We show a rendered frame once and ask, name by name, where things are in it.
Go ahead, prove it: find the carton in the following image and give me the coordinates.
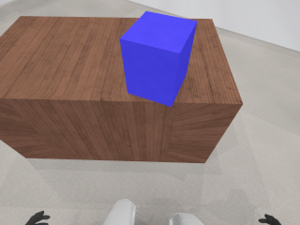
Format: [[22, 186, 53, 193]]
[[119, 11, 197, 107]]

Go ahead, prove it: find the robot right thigh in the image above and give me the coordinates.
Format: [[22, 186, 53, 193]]
[[168, 213, 203, 225]]

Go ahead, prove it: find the pedestal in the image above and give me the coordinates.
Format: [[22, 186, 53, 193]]
[[0, 16, 243, 163]]

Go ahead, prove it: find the left robot hand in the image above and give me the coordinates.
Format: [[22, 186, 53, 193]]
[[25, 211, 50, 225]]

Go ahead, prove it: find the right robot hand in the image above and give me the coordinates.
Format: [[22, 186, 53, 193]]
[[259, 214, 281, 225]]

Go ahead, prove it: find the robot left thigh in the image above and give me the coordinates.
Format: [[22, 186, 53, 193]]
[[101, 200, 136, 225]]

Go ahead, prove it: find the robot thigh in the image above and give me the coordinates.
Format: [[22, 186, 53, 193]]
[[168, 213, 203, 225], [101, 200, 136, 225]]

